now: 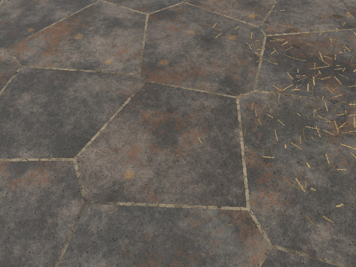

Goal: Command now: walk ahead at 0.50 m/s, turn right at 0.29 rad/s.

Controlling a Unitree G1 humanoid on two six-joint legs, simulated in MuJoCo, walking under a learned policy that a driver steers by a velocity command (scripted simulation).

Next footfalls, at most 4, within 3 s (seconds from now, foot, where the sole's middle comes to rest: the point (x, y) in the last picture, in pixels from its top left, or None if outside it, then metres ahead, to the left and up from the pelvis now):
0.22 left None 0.28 0.14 -0.78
0.72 right None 0.47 -0.20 -0.78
1.26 left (226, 182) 0.84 -0.10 -0.78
1.74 right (276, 139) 1.08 -0.34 -0.78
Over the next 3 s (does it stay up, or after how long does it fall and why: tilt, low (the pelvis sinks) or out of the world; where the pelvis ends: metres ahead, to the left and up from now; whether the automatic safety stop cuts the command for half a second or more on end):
stays up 1.44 -0.22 -0.01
